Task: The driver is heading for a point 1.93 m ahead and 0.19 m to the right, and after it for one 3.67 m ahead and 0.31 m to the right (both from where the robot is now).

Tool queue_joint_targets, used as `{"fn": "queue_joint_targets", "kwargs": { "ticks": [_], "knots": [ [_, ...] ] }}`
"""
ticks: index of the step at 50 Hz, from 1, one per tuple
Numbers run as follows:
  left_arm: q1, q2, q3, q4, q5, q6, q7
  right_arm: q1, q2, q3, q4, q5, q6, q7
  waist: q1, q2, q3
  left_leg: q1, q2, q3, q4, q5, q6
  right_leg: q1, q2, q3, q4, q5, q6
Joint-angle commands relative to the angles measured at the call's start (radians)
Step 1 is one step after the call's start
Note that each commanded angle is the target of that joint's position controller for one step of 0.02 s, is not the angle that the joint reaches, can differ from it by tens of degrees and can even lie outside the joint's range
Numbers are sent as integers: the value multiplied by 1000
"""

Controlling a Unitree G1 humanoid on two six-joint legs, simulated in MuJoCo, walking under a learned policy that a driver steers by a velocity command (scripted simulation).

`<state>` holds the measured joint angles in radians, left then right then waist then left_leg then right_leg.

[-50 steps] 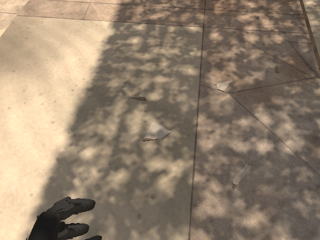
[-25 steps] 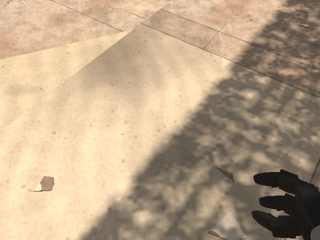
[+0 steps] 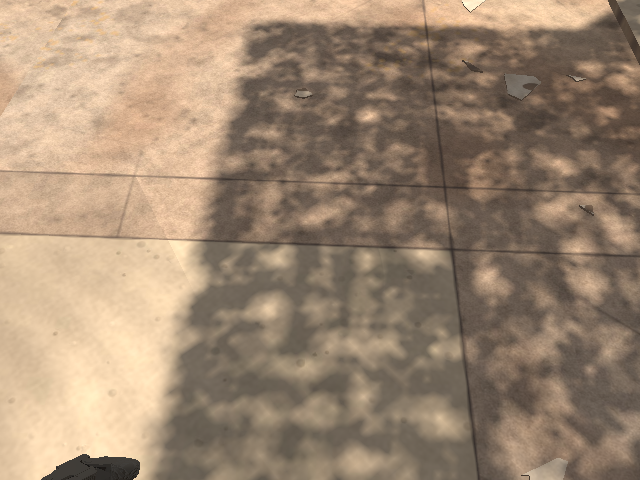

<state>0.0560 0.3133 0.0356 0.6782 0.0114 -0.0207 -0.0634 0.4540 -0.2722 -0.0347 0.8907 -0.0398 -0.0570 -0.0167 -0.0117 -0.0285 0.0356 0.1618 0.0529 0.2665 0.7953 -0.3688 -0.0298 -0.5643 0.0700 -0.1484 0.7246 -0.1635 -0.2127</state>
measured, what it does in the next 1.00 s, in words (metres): walks ahead: left foot, then right foot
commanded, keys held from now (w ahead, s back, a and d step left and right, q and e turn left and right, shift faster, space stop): w+e+shift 0.34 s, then w+q+shift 0.66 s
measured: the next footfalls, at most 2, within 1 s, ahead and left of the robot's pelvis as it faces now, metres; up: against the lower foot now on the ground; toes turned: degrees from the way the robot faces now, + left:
left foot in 0.40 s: +0.61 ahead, +0.07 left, +0.00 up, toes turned -25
right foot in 0.80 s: +0.84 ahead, -0.26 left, +0.00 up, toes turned -10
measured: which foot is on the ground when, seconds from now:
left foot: up 0.00-0.38, down 0.40-0.80, up 0.82-1.00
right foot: down 0.00-0.42, up 0.44-0.78, down 0.80-1.00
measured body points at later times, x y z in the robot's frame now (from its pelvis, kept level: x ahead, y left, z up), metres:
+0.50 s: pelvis +0.46 +0.00 +0.03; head +0.48 -0.01 +0.48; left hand +0.63 +0.26 -0.08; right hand +0.51 -0.31 -0.06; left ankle +0.57 +0.08 -0.69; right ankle +0.24 -0.02 -0.58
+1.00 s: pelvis +0.87 -0.14 +0.05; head +0.89 -0.15 +0.50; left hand +0.97 +0.14 -0.06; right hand +0.98 -0.44 -0.06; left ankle +0.88 -0.04 -0.60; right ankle +0.80 -0.26 -0.69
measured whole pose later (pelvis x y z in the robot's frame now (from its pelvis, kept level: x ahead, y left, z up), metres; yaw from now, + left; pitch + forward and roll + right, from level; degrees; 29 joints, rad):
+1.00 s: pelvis +0.87 -0.14 +0.05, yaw -3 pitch +2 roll -2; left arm 0.33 0.30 0.04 0.78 0.03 -0.09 0.01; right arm 0.24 -0.35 -0.08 0.75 -0.03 0.00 0.05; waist 0.02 0.05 -0.02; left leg -0.62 0.04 0.01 1.23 -0.27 0.08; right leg -0.12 -0.01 -0.13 0.40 -0.31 0.01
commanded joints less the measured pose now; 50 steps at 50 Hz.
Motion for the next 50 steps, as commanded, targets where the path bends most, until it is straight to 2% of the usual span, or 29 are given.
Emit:
{"fn": "queue_joint_targets", "kwargs": {
  "ticks": [1, 2, 3, 4, 7, 10, 12, 16, 18, 19, 20, 21, 22, 23, 24, 25, 27, 29, 33, 37, 39, 40, 41, 42, 43, 44, 45, 47, 50],
  "knots": [
    [380, 355, 116, 61, 13, 37, 40, -121, -110, -11, -278, 10, -38, 14, 109, -272, -311, -992, -124, -277, 942, -134, 9, 1006, -289, 890, -308, -135, -295],
    [366, 302, 114, 37, 7, 35, 46, -199, -152, -6, -281, -4, -65, 11, 134, -54, -263, -1057, -52, -367, 867, -46, 22, 950, -326, 990, -461, -272, -260],
    [347, 241, 101, 56, 5, 27, 56, -229, -158, -3, -276, 0, -76, 11, 90, 60, -110, -1033, -13, -366, 747, 18, 24, 773, -303, 928, -497, -239, -214],
    [320, 209, 91, 70, 4, 13, 60, -258, -142, 3, -273, -12, -71, 7, 42, 129, -39, -965, 24, -363, 652, 21, 14, 617, -259, 835, -496, -139, -182],
    [279, 157, 66, 65, -7, -30, 63, -241, -116, 14, -272, -38, -8, 10, -37, 136, 18, -801, 74, -350, 455, -29, -35, 321, -155, 638, -515, 37, -159],
    [289, 162, 71, 60, -8, -52, 57, -427, -70, 34, -354, -23, 4, 27, 3, 94, 75, -731, 69, -286, 161, 163, -54, 178, -69, 538, -565, 106, -125],
    [311, 171, 79, 64, -11, -53, 49, -499, -47, 45, -377, -2, 0, 37, 48, 49, 57, -656, 31, -266, -29, 376, -41, 194, -35, 509, -553, 213, -73],
    [352, 190, 92, 78, -19, -51, 51, -538, -86, 36, -396, 15, -7, 32, 87, -6, 4, -556, -25, -284, -228, 458, -8, 372, -79, 555, -475, 414, -12],
    [342, 222, 96, 83, -10, -52, 59, -398, -147, 8, -350, 12, -11, 18, 24, -10, -95, -403, -77, -269, -262, 353, 17, 482, -92, 546, -316, 680, 28],
    [331, 241, 96, 92, 0, -54, 58, -240, -182, -13, -305, 11, -16, 7, -61, -7, -180, -272, -87, -238, -256, 285, 40, 516, -97, 512, -140, 791, 46],
    [297, 212, 85, 92, 13, -62, 57, -34, -211, -33, -247, 7, -19, -11, -172, 0, -251, -77, -42, -247, -241, 217, 64, 429, -71, 461, 111, 728, 63],
    [279, 85, 51, 68, 29, -74, 63, 162, -268, -51, -207, -13, -24, -29, -220, 151, -341, 112, 146, -497, -234, -133, 92, 252, -8, 392, 492, 240, 71],
    [467, -9, 21, 27, -25, -79, 44, 59, -354, -71, -195, -27, -22, -11, -35, 524, -408, 225, 354, -1218, -531, -292, 250, -56, 142, 325, 701, -302, 121],
    [386, 63, 15, 61, 14, -66, 57, -68, -235, -63, -224, -11, -16, 10, -45, 257, -231, 113, 314, -1227, -557, -418, 293, -188, 33, 319, 729, -227, 95],
    [258, 93, 19, 42, 27, -64, 48, -113, -166, -52, -222, 6, -17, 20, -55, 96, -140, -8, 264, -1035, -538, -319, 295, -185, -6, 307, 683, -153, 105],
    [182, 97, 16, 17, 39, -66, 42, -109, -142, -47, -194, 5, -18, 26, -45, 24, -83, -115, 214, -913, -539, -173, 280, -157, -38, 288, 610, -136, 113],
    [107, 64, 1, -40, 65, -56, 29, -53, -116, -33, -127, 13, -26, 27, -4, 80, -23, -232, 128, -782, -554, -11, 258, -133, -85, 259, 486, -172, 141],
    [68, 44, -17, -77, 73, -49, 24, -6, -118, -35, -94, 28, -34, 26, 12, 105, 4, -274, 106, -750, -590, 80, 279, -152, -113, 238, 376, -211, 178],
    [-95, 24, -55, -153, 37, -60, -2, -64, -179, -63, -115, 29, -34, 24, 13, 101, 47, -547, 35, -613, -706, 179, 256, 130, -98, 159, -25, 41, 228],
    [-77, 75, -34, -137, 25, -60, 22, -5, -206, -74, -98, 51, -37, 42, 9, 80, 0, -468, 68, -604, -620, 463, 210, 340, -65, 146, -146, 133, 214],
    [101, 116, -5, -79, 40, -66, 51, 16, -228, -80, -84, 51, -32, 41, 92, 32, -127, -435, 1, -538, -284, 707, 169, 567, -32, 128, -197, 24, 188],
    [262, 161, 18, -54, 53, -73, 72, -9, -213, -78, -97, 55, -38, 43, 176, 12, -219, -581, -46, -508, -16, 593, 145, 783, -150, 235, -196, -88, 160],
    [417, 235, 43, -42, 79, -73, 92, 9, -74, -46, -132, 65, -45, 34, 196, -164, -363, -781, -117, -425, 318, 12, 135, 1001, -455, 602, -282, -488, 110],
    [378, 263, 53, -44, 64, -57, 92, 43, -77, -35, -173, 74, -31, 29, 139, -266, -405, -925, -115, -367, 511, -96, 140, 956, -567, 997, -462, -713, 42],
    [282, 165, 40, -49, 51, -54, 91, -40, -112, -41, -161, 47, -12, 25, 112, -136, -222, -1003, -41, -353, 563, 8, 144, 823, -513, 890, -471, -692, 39],
    [249, 95, 26, -41, 41, -60, 85, -107, -111, -40, -163, 30, -2, 35, 105, -55, -115, -1005, -9, -340, 532, 59, 138, 714, -461, 707, -465, -497, 49],
    [237, 68, 20, -25, 45, -65, 80, -134, -97, -40, -161, 25, 8, 46, 82, -30, -62, -977, 13, -339, 502, 77, 128, 631, -418, 576, -483, -321, 66],
    [257, 47, 16, 20, 28, -82, 77, -164, -56, -33, -182, 11, 38, 66, 38, -81, 3, -961, 51, -338, 466, 80, 110, 536, -378, 404, -520, -138, 90],
    [280, 23, 14, 67, 8, -104, 64, -291, -38, -22, -254, 5, 61, 86, 14, -62, 31, -1029, 71, -313, 435, 151, 107, 537, -360, 221, -558, 136, 109]
  ]
}}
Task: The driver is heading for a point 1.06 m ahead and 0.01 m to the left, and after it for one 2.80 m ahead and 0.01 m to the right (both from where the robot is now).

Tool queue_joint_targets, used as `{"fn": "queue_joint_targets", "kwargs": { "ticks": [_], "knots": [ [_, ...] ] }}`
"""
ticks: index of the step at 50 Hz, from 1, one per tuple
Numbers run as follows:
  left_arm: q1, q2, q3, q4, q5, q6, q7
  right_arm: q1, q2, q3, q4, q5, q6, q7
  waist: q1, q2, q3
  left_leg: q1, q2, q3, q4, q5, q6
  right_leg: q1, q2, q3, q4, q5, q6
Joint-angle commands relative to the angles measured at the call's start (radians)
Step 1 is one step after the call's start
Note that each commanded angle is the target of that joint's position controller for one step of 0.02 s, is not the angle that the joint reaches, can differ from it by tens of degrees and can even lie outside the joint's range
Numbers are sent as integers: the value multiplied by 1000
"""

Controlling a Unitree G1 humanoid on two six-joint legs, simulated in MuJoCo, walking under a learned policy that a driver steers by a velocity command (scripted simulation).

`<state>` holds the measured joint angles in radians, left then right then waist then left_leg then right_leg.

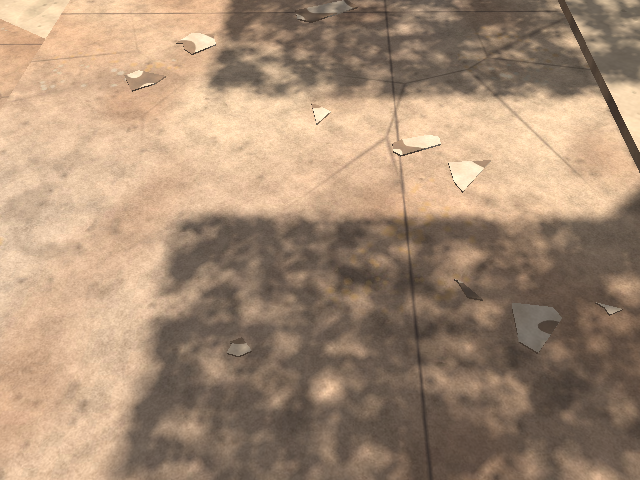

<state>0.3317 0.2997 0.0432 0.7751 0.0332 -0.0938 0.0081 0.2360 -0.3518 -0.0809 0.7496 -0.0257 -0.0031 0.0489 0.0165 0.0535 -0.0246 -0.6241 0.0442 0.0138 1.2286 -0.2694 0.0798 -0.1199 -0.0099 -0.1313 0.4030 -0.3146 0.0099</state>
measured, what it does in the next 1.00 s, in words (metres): walks ahead: left foot, then right foot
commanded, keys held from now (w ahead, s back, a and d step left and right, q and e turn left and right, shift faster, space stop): w+q+shift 0.22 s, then w+e+shift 0.10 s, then e+shift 0.62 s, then w+e+shift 0.06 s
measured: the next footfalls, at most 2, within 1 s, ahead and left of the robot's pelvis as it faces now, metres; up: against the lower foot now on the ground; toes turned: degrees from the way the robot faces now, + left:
left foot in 0.22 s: +0.39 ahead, +0.09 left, +0.00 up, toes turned +17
right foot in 0.62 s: +0.79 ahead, +0.07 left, +0.00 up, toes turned +11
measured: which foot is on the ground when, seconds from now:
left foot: up 0.00-0.20, down 0.22-0.60, up 0.62-1.00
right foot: down 0.00-0.22, up 0.24-0.60, down 0.62-1.00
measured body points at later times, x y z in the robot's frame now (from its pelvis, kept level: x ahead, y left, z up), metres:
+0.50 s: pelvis +0.45 +0.07 +0.00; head +0.48 +0.08 +0.45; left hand +0.54 +0.34 -0.11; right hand +0.55 -0.18 -0.13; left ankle +0.36 +0.08 -0.73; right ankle +0.65 -0.03 -0.67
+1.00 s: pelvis +0.70 +0.12 +0.00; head +0.74 +0.09 +0.45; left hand +0.89 +0.39 -0.07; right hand +0.87 -0.17 -0.09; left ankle +0.84 +0.30 -0.68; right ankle +0.75 +0.07 -0.74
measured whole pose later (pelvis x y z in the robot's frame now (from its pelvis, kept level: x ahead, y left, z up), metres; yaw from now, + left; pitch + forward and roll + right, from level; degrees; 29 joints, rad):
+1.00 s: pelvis +0.70 +0.12 +0.00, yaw -10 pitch +2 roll +2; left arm 0.20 0.32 0.09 0.58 -0.03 0.05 0.05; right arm 0.03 -0.28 -0.05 0.65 0.00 -0.02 -0.04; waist 0.04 0.02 0.06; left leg -0.60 -0.04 -0.25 0.82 -0.23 -0.09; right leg -0.35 0.23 0.30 0.47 -0.10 -0.10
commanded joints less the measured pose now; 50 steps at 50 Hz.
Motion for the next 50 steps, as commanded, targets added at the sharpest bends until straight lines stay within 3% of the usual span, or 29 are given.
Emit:
{"fn": "queue_joint_targets", "kwargs": {
  "ticks": [1, 5, 7, 9, 10, 11, 12, 13, 14, 15, 16, 18, 20, 22, 23, 25, 27, 29, 30, 31, 32, 33, 34, 35, 36, 39, 43, 47, 50],
  "knots": [
    [-10, 39, 7, -23, -14, -36, -7, -109, 41, 29, -139, -9, 5, 28, -29, -147, 100, -233, 80, -50, -46, 108, 0, 75, -260, 132, -250, 358, -102],
    [-25, 93, 17, 6, -12, -41, 1, -243, 32, 51, -189, -3, 0, 60, -39, -86, 156, 0, 18, 105, -399, 301, 43, -12, -180, -108, -317, 578, -56],
    [28, 150, 29, 15, -12, -34, 7, -226, 6, 46, -176, 0, -2, 56, -54, -99, 107, 129, -69, 181, -456, 285, 79, 76, -188, -138, -200, 1060, -44],
    [17, 224, 48, 0, -4, -2, 19, -40, -50, 25, -127, 2, -5, 39, -170, -149, -13, 334, -135, 183, -463, 174, 117, 129, -229, -130, 100, 1361, -41],
    [-21, 243, 54, -19, -1, 15, 22, 156, -93, 1, -71, -1, -7, 26, -263, -154, -107, 554, -153, 142, -484, 130, 149, 62, -246, -107, 353, 1358, -53],
    [-28, 228, 52, -26, 9, 24, 15, 313, -144, -30, -7, -1, -4, 1, -309, -83, -170, 816, -151, 61, -541, 74, 178, -122, -194, -103, 698, 982, -40],
    [-9, 77, 15, -48, 22, 17, -2, 226, -215, -50, -9, 12, 9, -24, -195, 175, -100, 906, 25, -215, -585, 100, 202, -430, -3, -88, 1122, -124, -16],
    [100, 87, -1, -152, -15, 1, -1, 162, -300, -58, -82, -17, 14, -28, -105, 215, -360, 1164, 270, -748, -795, -3, 386, -698, 28, 135, 1323, -193, -6],
    [-25, 147, 2, -141, -11, -15, 1, 177, -226, -52, -87, -12, 17, -47, -165, -8, -287, 1057, 267, -770, -941, -156, 336, -754, -23, 182, 1270, -60, -14],
    [-28, 138, -4, -127, -23, -15, 3, 132, -179, -38, -61, -12, 4, -58, -102, -70, -95, 845, 256, -656, -970, -127, 290, -735, -73, 167, 1177, -7, -23],
    [-41, 117, -11, -110, -10, -6, 1, 93, -134, -21, -47, -13, -18, -58, -54, -142, -22, 663, 219, -558, -975, -54, 251, -652, -113, 175, 1090, 2, -27],
    [34, 80, -18, -58, -5, 44, -11, 61, -68, 12, -30, -6, -66, -54, 27, -159, 72, 367, 200, -354, -994, 429, 222, -439, -131, 197, 982, -24, -12],
    [24, 54, -15, -46, -16, 66, -21, 64, -53, 17, 5, 2, -98, -40, 44, -126, 125, 309, 142, -146, -1008, 740, 168, -405, -104, 193, 808, -8, -10],
    [-22, 11, -22, -61, -23, 61, -31, 40, -33, 25, 15, 7, -114, -29, 45, -53, 139, 308, 72, 20, -1012, 969, 86, -378, -85, 139, 588, 168, -30],
    [-101, 32, -9, -72, -88, 19, -20, -69, -9, 22, -28, 24, -125, -54, 10, -14, 103, 347, 39, 46, -995, 860, 48, -400, -78, 152, 509, 268, -17],
    [-206, 18, -9, -95, -73, -17, -36, -18, -43, 21, -20, 26, -118, -91, -46, -59, 54, 465, -1, 113, -971, 777, -9, -404, -4, 51, 252, 537, -12],
    [-206, 6, -1, -112, -60, -24, -66, 59, -89, 14, 0, 20, -92, -123, -58, -19, -13, 571, 6, 148, -869, 868, -62, -334, 72, -7, 134, 677, 0],
    [-38, 63, 34, -93, -57, -4, -85, 8, -103, 4, -25, 18, -62, -139, 26, 82, -95, 540, 28, 156, -697, 1000, -102, -125, 129, -15, 175, 598, -19],
    [111, 125, 65, -62, -56, 14, -81, -56, -100, 0, -54, 17, -53, -142, 108, 105, -141, 470, 37, 148, -545, 1050, -112, 32, 140, 1, 227, 525, -47],
    [305, 175, 91, -22, -55, 33, -65, -160, -89, 2, -85, 27, -50, -132, 242, 23, -155, 321, 2, 143, -205, 828, -135, 214, 74, 99, 172, 571, -107],
    [346, 161, 74, 16, -45, 43, -42, -196, 52, 35, -101, 3, -56, -88, 215, -282, -79, 117, -177, 130, 217, -319, -147, 281, -29, 243, 129, 911, -141],
    [144, 203, 54, -79, 34, 17, -33, 91, 135, 59, -124, 15, -62, -59, -31, -390, -210, -70, -230, -112, 491, -438, -168, 355, -218, 730, 143, 1098, -338],
    [-2, 231, 76, -187, 30, 25, -30, 154, -2, 48, -121, 21, -69, -39, -15, -235, -356, -50, -187, -222, 462, -320, -130, 343, -301, 922, -31, 695, -419],
    [-93, 183, 69, -232, -6, 37, -29, 50, -84, 27, -137, 29, -64, -40, -25, -57, -215, -91, -151, -205, 361, -237, -96, 187, -258, 897, -106, 244, -405],
    [-134, 147, 59, -242, -45, 47, -28, -30, -90, 17, -148, 16, -52, -55, -45, 88, -117, -80, -110, -187, 258, -171, -91, 33, -198, 857, -162, -7, -345],
    [-168, 142, 63, -252, -45, 59, -13, -64, -60, 13, -162, 6, -19, -74, -71, 0, -6, 19, -77, -189, -3, -119, -117, -201, -62, 704, -174, 85, -266],
    [-95, 175, 82, -232, -56, 97, 30, -132, 1, 20, -167, 5, -18, -93, -27, -69, -113, 26, -108, -179, -213, -38, -173, -121, -17, 615, -69, 428, -217],
    [-119, 174, 89, -255, -68, 139, 53, -211, -11, 8, -166, 25, -19, -97, 5, -153, -111, 9, -120, -206, -353, 50, -180, -69, 17, 651, -54, 214, -143],
    [-138, 162, 85, -275, -65, 143, 45, -249, -16, 1, -165, 38, -39, -84, 29, -220, -93, 74, -121, -199, -498, 61, -169, -92, 27, 726, -110, -212, -182]
  ]
}}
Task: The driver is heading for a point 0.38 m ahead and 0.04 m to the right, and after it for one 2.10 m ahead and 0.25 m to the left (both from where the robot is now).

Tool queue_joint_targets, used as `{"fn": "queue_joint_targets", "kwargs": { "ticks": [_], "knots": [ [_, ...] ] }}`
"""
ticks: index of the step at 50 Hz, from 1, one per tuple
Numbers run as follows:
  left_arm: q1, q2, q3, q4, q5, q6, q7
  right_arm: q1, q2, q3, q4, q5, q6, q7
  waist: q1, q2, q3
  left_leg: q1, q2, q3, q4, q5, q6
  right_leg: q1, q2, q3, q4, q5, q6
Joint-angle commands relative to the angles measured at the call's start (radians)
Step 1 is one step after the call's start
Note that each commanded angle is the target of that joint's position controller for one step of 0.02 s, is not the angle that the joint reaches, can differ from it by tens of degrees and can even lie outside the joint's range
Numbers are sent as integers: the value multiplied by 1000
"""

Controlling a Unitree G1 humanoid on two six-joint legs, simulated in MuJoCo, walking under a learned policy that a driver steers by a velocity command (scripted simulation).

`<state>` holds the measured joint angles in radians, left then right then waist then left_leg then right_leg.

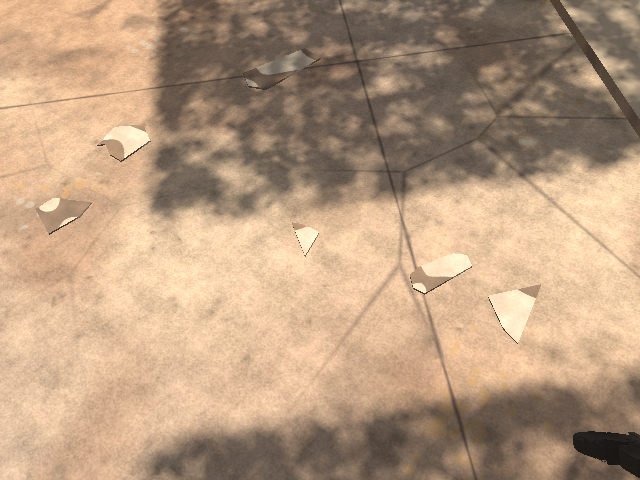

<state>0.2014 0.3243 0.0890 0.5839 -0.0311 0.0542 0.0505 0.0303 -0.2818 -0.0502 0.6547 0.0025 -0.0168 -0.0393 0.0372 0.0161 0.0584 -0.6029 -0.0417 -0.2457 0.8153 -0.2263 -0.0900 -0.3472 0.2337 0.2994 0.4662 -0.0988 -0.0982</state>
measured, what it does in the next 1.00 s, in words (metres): walks ahead: left foot, then right foot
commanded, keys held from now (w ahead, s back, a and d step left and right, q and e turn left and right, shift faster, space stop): w+e+shift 0.34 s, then w+q+shift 0.20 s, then q+shift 0.46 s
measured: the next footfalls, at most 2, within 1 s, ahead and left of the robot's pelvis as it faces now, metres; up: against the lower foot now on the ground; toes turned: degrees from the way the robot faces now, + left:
left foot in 0.14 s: +0.17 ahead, +0.16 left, +0.00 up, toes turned -19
right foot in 0.62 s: +0.41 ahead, -0.20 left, +0.00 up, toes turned -22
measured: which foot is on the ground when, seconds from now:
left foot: up 0.00-0.12, down 0.14-0.62, up 0.64-0.98, down 1.00-1.00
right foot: down 0.00-0.14, up 0.16-0.60, down 0.62-1.00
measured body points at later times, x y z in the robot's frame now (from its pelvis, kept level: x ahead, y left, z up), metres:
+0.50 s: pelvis +0.23 +0.01 +0.00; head +0.26 +0.03 +0.45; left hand +0.54 +0.14 -0.08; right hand +0.06 -0.22 -0.10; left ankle +0.13 +0.17 -0.74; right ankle +0.29 -0.19 -0.67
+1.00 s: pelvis +0.53 -0.11 -0.02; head +0.57 -0.09 +0.43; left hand +0.69 +0.16 -0.14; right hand +0.67 -0.41 -0.10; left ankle +0.68 -0.06 -0.73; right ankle +0.37 -0.19 -0.73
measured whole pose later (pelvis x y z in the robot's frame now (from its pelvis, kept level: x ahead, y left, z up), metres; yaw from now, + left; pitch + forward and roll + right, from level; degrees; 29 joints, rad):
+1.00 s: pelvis +0.53 -0.11 -0.02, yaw -5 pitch +0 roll -3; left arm 0.15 0.29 0.08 0.76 -0.05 -0.04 0.03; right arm 0.17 -0.34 -0.08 0.65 0.01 0.00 0.04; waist 0.01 0.01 0.08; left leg -0.56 0.01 0.10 0.65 -0.04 0.07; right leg -0.01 -0.04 -0.30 0.59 -0.50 0.01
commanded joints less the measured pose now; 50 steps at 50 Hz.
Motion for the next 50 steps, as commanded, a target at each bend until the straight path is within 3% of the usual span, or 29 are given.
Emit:
{"fn": "queue_joint_targets", "kwargs": {
  "ticks": [1, 5, 6, 7, 8, 9, 10, 12, 14, 17, 20, 23, 26, 28, 29, 30, 31, 32, 33, 34, 35, 36, 38, 39, 41, 43, 46, 49, 50],
  "knots": [
    [-5, 135, 39, -85, 0, -8, -3, -57, -89, -32, -73, 13, -37, 12, 17, -200, -163, 85, -37, 63, -136, 6, 4, 130, -223, 323, -175, -476, -86],
    [-40, 108, 26, -100, 2, -22, -22, 13, -117, -59, -45, 38, -84, 32, -25, -197, -116, 356, -11, 72, -352, 3, 35, 14, -230, 371, -90, -540, -85],
    [-66, 90, 16, -108, -3, -26, -27, 88, -123, -71, -22, 42, -92, 32, -76, -159, -114, 494, 25, 82, -435, 43, 57, -81, -206, 325, -14, -579, -56],
    [-22, 39, -1, -99, -3, -32, -33, 186, -154, -83, -9, 37, -94, 28, -103, -77, -184, 687, 153, -9, -449, -75, 106, -193, -153, 207, 194, -639, -12],
    [-74, 56, 6, -136, 60, -41, -63, 246, -263, -75, -15, -76, -59, 16, -139, 208, -140, 751, 361, -359, -606, -608, 196, -454, -3, -49, 435, -580, 43],
    [-130, 102, 12, -167, 81, -47, -70, 188, -266, -88, -14, -90, -51, 22, -110, 210, -37, 669, 434, -532, -662, -680, 246, -591, -100, -93, 566, -386, 54],
    [-159, 135, 17, -151, 89, -49, -81, 187, -207, -71, -12, -63, -42, 24, -110, 99, -6, 632, 410, -423, -633, -610, 230, -606, -162, -112, 619, -289, 58],
    [-87, 115, 14, -107, 89, -45, -114, 203, -189, -55, -5, -33, -39, 20, -86, 65, -35, 579, 307, -189, -629, -417, 167, -531, -188, -151, 686, -180, 81],
    [-66, 98, 4, -97, 83, -34, -138, 243, -178, -43, 13, -32, -50, 22, -80, 97, -40, 550, 266, -55, -646, -318, 159, -526, -219, -198, 781, -117, 88],
    [-107, 92, -5, -97, 72, -25, -141, 310, -161, -37, 36, -37, -65, 38, -97, 102, -4, 551, 259, 58, -669, -238, 150, -584, -248, -212, 829, -46, 92],
    [-166, 62, -20, -92, 77, -40, -133, 415, -140, -28, 83, -43, -85, 49, -122, 79, 55, 532, 248, 78, -706, -200, 180, -581, -202, -149, 704, 0, 78],
    [-268, 69, -30, -105, 79, -58, -140, 459, -143, -23, 122, -29, -85, 50, -132, 84, 93, 575, 242, 127, -744, -36, 217, -538, -195, -232, 461, -4, 72],
    [-376, 20, -62, -129, 80, -78, -152, 525, -145, -17, 180, -24, -73, 46, -162, 121, 98, 613, 258, 131, -755, 305, 249, -376, -243, -393, 248, -43, 49],
    [-294, 9, -68, -103, 73, -91, -132, 511, -183, -21, 212, -27, -65, 39, -102, 140, 48, 645, 258, 180, -598, 817, 241, -180, -173, -412, 155, -164, 17],
    [-161, 35, -55, -66, 73, -102, -109, 532, -206, -24, 234, -24, -64, 35, -38, 155, -42, 639, 261, 179, -424, 1120, 230, 8, -121, -417, 136, -192, 0],
    [46, 69, -39, -12, 80, -119, -85, 498, -218, -25, 240, -7, -67, 33, 87, 166, -146, 540, 233, 198, -188, 1086, 197, 281, -163, -355, 41, -37, -19],
    [217, 144, -16, 24, 113, -129, -58, 473, -162, -10, 204, 5, -78, 39, 163, 125, -302, 307, 184, 207, 98, 698, 178, 603, -368, -179, 49, -88, -37],
    [249, 237, 7, 26, 129, -133, -45, 568, 15, 27, 145, 36, -78, 43, 83, -201, -528, -46, 32, 240, 494, -355, 144, 929, -786, 295, 65, 223, -142],
    [239, 164, -1, -6, 24, -128, -39, 472, -164, -14, 152, 39, -100, 34, 147, -90, -549, -97, 68, 48, 545, -335, 120, 840, -698, 313, 26, 314, -158],
    [167, 126, -13, 16, 20, -126, -35, 370, -170, -28, 102, 66, -96, 25, 110, -134, -349, -171, 104, 108, 533, -273, 98, 707, -664, 80, 22, 536, -137],
    [118, 98, -16, 33, 27, -131, -35, 346, -132, -21, 98, 58, -86, 15, 67, -116, -244, -171, 133, 141, 491, -213, 75, 580, -601, -37, -11, 612, -114],
    [63, 57, -22, 36, 32, -131, -35, 363, -108, -27, 109, 41, -69, 11, 19, -123, -184, -147, 149, 164, 473, -164, 62, 471, -560, -126, -44, 599, -89],
    [-40, -10, -31, 33, 40, -137, -39, 424, -29, -23, 116, 43, -15, 12, -65, -149, -107, -42, 168, 198, 471, -105, 50, 258, -525, -265, -148, 528, -69],
    [-99, -17, -30, 32, 37, -143, -41, 419, 2, -19, 101, 41, 5, 13, -94, -147, -62, -34, 170, 213, 450, -100, 41, 177, -527, -317, -192, 529, -70],
    [-200, 0, -23, 37, 38, -150, -35, 357, -5, -22, 50, 24, 18, 16, -127, -151, 18, 0, 166, 239, 278, -13, 32, 45, -491, -428, -243, 511, -53],
    [-219, 31, -11, 54, 27, -146, -20, 330, -13, -21, 42, 8, 13, 36, -116, -132, -10, 116, 132, 289, 34, 207, 48, 47, -426, -528, -207, 449, -29],
    [-190, 90, 7, 81, -9, -133, -8, 331, -52, -34, 27, 4, 19, 82, -114, -103, -83, 209, 86, 333, -95, 286, 98, 179, -468, -533, -96, 567, -15],
    [-208, 121, 22, 78, -34, -106, -18, 425, -165, -83, 13, 11, 33, 83, -188, -86, -145, 366, 5, 379, -131, 154, 192, 222, -480, -534, 191, 715, 24],
    [-216, 99, 16, 70, -32, -101, -26, 532, -216, -110, 31, 13, 32, 69, -249, -23, -185, 534, -23, 351, -227, 226, 236, 144, -438, -529, 421, 557, 66]
  ]
}}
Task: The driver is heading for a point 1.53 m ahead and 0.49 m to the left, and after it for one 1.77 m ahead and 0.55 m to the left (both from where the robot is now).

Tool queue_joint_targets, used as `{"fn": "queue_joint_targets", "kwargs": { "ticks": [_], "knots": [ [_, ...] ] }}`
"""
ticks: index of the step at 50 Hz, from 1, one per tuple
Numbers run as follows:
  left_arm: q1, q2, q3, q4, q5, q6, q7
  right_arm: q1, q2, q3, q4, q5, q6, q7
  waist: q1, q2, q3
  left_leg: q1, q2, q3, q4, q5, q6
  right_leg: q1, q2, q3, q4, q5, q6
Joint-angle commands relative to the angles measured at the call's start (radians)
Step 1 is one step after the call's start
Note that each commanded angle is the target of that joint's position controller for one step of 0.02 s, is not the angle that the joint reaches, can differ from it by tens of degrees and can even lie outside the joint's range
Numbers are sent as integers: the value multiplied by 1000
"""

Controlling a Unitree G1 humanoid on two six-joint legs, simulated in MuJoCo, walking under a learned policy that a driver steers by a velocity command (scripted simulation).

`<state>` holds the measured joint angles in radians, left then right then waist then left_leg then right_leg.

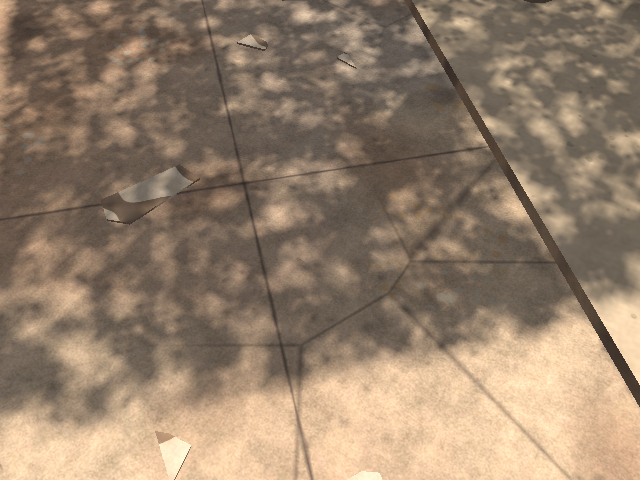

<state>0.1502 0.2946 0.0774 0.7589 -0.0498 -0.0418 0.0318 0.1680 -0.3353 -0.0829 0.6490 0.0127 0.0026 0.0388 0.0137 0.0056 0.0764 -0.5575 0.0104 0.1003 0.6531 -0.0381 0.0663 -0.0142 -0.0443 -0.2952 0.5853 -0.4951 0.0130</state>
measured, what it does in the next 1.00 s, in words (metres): walks ahead, turning left: right foot, then left foot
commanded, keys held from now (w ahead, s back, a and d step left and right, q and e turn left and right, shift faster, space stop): q+shift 0.58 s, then e+shift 0.42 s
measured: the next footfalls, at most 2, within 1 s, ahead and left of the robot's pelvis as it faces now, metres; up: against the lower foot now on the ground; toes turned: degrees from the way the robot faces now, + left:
right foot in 0.46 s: +0.30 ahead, -0.12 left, +0.00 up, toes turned +38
left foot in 0.84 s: +0.10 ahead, +0.06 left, +0.00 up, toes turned +32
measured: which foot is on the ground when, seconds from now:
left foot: down 0.00-0.46, up 0.48-0.82, down 0.84-1.00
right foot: down 0.00-0.00, up 0.02-0.44, down 0.46-0.84, up 0.86-1.00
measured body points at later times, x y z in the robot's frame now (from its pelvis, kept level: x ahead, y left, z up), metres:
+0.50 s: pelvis +0.15 -0.06 +0.01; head +0.18 -0.04 +0.46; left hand +0.16 +0.28 -0.07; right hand +0.46 -0.22 -0.04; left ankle +0.14 +0.05 -0.70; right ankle +0.26 -0.14 -0.72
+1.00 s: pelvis +0.16 -0.06 +0.02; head +0.19 -0.03 +0.47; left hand +0.10 +0.25 -0.09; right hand +0.44 -0.20 -0.06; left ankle +0.07 +0.04 -0.71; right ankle +0.22 -0.16 -0.65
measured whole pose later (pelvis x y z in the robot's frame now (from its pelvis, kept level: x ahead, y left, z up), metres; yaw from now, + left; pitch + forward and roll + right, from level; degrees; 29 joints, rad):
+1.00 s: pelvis +0.16 -0.06 +0.02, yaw +29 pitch +2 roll +0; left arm 0.22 0.33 0.09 0.76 -0.03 0.04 0.00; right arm 0.15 -0.24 -0.05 0.61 -0.02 0.03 -0.05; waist 0.03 -0.03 0.05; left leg -0.21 0.03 0.04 0.47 -0.29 -0.01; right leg -0.52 -0.01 -0.01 1.03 -0.46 0.08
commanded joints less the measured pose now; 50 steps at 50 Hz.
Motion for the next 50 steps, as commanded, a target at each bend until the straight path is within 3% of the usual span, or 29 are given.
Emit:
{"fn": "queue_joint_targets", "kwargs": {
  "ticks": [1, 2, 3, 4, 5, 6, 9, 13, 19, 22, 23, 24, 25, 26, 27, 29, 30, 33, 36, 38, 40, 41, 42, 43, 44, 45, 46, 48, 50],
  "knots": [
    [-104, 16, -1, -115, 38, 1, -22, 314, -224, -83, 22, 13, 4, -29, -123, 287, -112, 541, 30, -226, -125, 536, 133, -389, 7, 77, 603, 24, 16],
    [64, 26, -8, -134, 51, -4, -33, 203, -287, -79, -73, -36, -21, -23, 6, 377, -303, 745, 260, -807, -204, 490, 410, -661, 190, 276, 936, -243, 69],
    [16, 136, 3, -137, 41, -16, -41, 150, -253, -75, -131, -32, -34, -6, -61, 190, -427, 764, 309, -918, -342, 175, 407, -681, 146, 451, 952, -151, 41],
    [-79, 154, 6, -160, 30, -19, -40, 109, -217, -66, -141, -13, -40, -6, -58, 95, -320, 673, 275, -846, -368, -2, 347, -701, 121, 458, 877, -64, 15],
    [-115, 135, 4, -157, 49, -15, -27, 70, -175, -56, -143, 9, -37, -14, -29, -36, -235, 561, 226, -765, -364, -84, 277, -690, 80, 458, 787, 1, 11],
    [-127, 129, 5, -155, 58, -6, -19, 40, -154, -49, -153, 15, -31, -26, -9, -38, -207, 467, 196, -704, -348, -30, 251, -647, 61, 467, 703, 36, 9],
    [-125, 90, 2, -129, 58, 12, -24, 6, -149, -51, -177, -2, -2, -59, 13, -11, -193, 346, 91, -545, -321, 173, 192, -515, 79, 433, 466, 73, 34],
    [-132, 61, -5, -110, 46, 24, -18, 24, -171, -64, -181, 6, 33, -88, -8, 25, -239, 346, 68, -559, -287, 146, 165, -487, 115, 442, 298, 183, 80],
    [-169, 80, 10, -115, 43, 11, -19, -8, -143, -58, -196, 2, 55, -80, -42, 156, -189, 313, 25, -644, -253, -62, 108, -409, 132, 459, 87, 231, 64],
    [-95, 110, 32, -90, 40, -8, -29, -49, -133, -53, -212, 13, 58, -72, -5, 180, -190, 300, -10, -685, -175, -80, 70, -260, 111, 444, -162, 335, 32],
    [-71, 138, 43, -82, 45, -7, -27, -21, -100, -42, -210, 15, 59, -68, -12, 102, -212, 237, -66, -633, -71, -297, 31, -143, 9, 496, -244, 402, -8],
    [-103, 208, 52, -106, 62, 7, -20, 54, -43, -25, -208, 9, 58, -64, -71, -139, -224, 84, -189, -453, 152, -575, -19, -34, -216, 718, -270, 456, -117],
    [-101, 202, 52, -110, 101, 10, -20, 56, -122, -45, -232, 8, 45, -56, -80, -277, -175, -47, -185, -352, 366, -599, -66, -117, -332, 900, -322, 459, -241],
    [-136, 155, 43, -132, 93, 8, -13, 56, -195, -64, -212, 8, 39, -51, -75, -227, -144, -74, -100, -314, 480, -522, -101, -143, -332, 851, -316, 405, -263],
    [-166, 109, 31, -143, 78, 15, -1, 56, -209, -71, -184, 13, 43, -51, -65, -161, -117, -79, -67, -293, 520, -439, -118, -161, -252, 719, -299, 326, -222],
    [-166, 106, 24, -147, 58, 31, 20, 76, -160, -57, -166, 8, 58, -53, -51, -104, -98, -109, -42, -241, 632, -354, -140, -158, -186, 579, -285, 365, -189],
    [-125, 109, 20, -134, 62, 35, 23, 44, -130, -42, -175, 7, 56, -53, -25, -79, -95, -95, -30, -205, 626, -346, -145, -168, -173, 550, -288, 435, -205],
    [-26, 129, 18, -94, 67, 44, 8, -20, -59, -6, -197, -2, 39, -65, 22, -101, -137, -46, -37, -195, 481, -405, -156, -93, -164, 527, -270, 569, -250],
    [-66, 106, 2, -83, 53, 41, -23, 1, 7, 26, -165, -24, 28, -66, -1, -158, -169, 166, -6, -162, 159, -453, -152, -144, -130, 487, -257, 544, -229],
    [-33, 145, 12, -68, 35, 44, -38, 7, -24, 13, -139, -17, 27, -68, 9, -204, -138, 250, -40, -119, -24, -376, -156, -169, -121, 525, -239, 534, -226],
    [-9, 191, 25, -62, 12, 46, -40, 47, -55, -1, -113, -8, 25, -73, -17, -203, -132, 358, -74, -108, -261, -212, -119, -188, -119, 576, -197, 592, -205],
    [7, 184, 24, -61, 4, 40, -38, 62, -84, -9, -110, -8, 23, -77, -21, -185, -153, 455, -38, -151, -306, -157, -82, -240, -107, 597, -181, 566, -167],
    [0, 146, 13, -74, 13, 29, -39, 109, -126, -19, -109, -17, 28, -87, -34, -105, -206, 591, 82, -217, -262, -22, -37, -344, -75, 570, -108, 448, -112],
    [-14, 78, -3, -105, 12, 14, -43, 94, -207, -43, -91, -44, 40, -91, -10, 191, -190, 584, 243, -348, -247, 114, 79, -513, 47, 392, 27, 203, -41],
    [-14, 114, 6, -98, 14, 10, -42, 59, -155, -37, -106, -57, 39, -87, -40, 254, -191, 541, 355, -424, -287, 206, 179, -550, 63, 307, 202, -37, 4],
    [-13, 156, 28, -92, 13, 19, -41, 38, -100, -19, -121, -62, 31, -88, -50, 215, -167, 520, 379, -419, -301, 293, 208, -591, 43, 319, 404, -105, 30],
    [20, 152, 39, -75, 10, 37, -35, -3, -69, -10, -128, -55, 22, -92, -25, 179, -152, 507, 350, -362, -297, 316, 189, -613, 32, 331, 521, -98, 48],
    [54, 112, 34, -71, 19, 77, -24, -75, -55, -9, -123, -22, 5, -93, 5, 166, -102, 484, 299, -245, -290, 306, 135, -645, -7, 334, 542, 3, 81],
    [25, 82, 23, -102, 20, 90, -31, -73, -62, -17, -108, -25, 4, -94, -6, 152, -91, 465, 272, -170, -295, 275, 125, -620, -19, 294, 477, 80, 98]
  ]
}}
